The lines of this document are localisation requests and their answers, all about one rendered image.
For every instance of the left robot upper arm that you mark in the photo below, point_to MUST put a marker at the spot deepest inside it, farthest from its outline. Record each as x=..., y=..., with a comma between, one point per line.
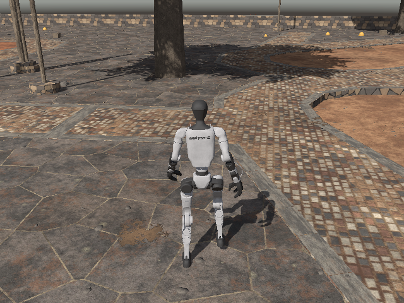
x=180, y=134

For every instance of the robot left hand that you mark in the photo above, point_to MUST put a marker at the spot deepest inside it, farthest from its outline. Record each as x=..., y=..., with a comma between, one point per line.
x=171, y=177

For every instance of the robot left shin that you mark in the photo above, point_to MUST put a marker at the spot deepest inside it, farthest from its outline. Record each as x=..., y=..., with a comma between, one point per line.
x=186, y=238

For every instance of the left robot thigh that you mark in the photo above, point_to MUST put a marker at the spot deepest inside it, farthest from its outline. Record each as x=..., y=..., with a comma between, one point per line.
x=186, y=197

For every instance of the left robot forearm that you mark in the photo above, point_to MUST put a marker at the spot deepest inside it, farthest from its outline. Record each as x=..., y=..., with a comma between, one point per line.
x=172, y=165

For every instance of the right robot forearm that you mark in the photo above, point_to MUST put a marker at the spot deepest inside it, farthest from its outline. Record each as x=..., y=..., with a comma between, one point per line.
x=232, y=169

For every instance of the right robot upper arm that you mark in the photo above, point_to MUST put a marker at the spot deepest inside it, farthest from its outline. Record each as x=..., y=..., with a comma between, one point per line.
x=223, y=142

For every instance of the robot right hand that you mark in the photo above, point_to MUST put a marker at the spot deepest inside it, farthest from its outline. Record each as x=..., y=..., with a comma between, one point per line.
x=238, y=189

